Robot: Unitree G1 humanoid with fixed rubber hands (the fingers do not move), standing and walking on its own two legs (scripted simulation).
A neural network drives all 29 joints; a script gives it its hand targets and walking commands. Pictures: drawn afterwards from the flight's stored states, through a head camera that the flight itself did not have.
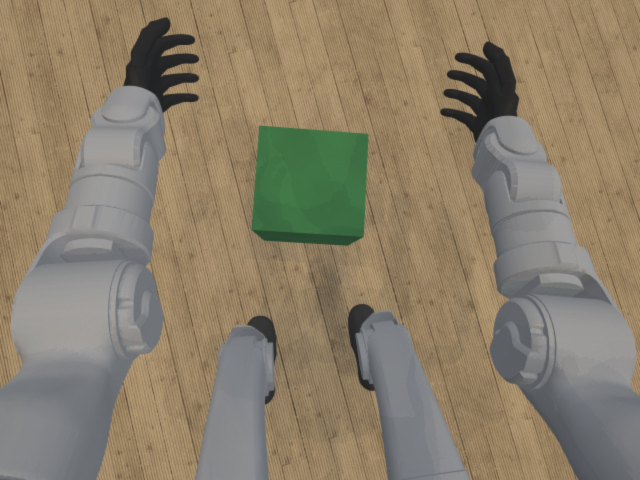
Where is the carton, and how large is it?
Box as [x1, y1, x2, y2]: [252, 126, 368, 245]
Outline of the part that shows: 259,126 252,230 264,240 347,245 362,237 364,220 368,134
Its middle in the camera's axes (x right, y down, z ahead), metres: -0.03 -0.10 +0.85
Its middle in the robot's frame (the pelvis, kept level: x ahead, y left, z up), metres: +0.51 -0.03 -0.51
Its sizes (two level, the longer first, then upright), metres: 0.210 0.200 0.250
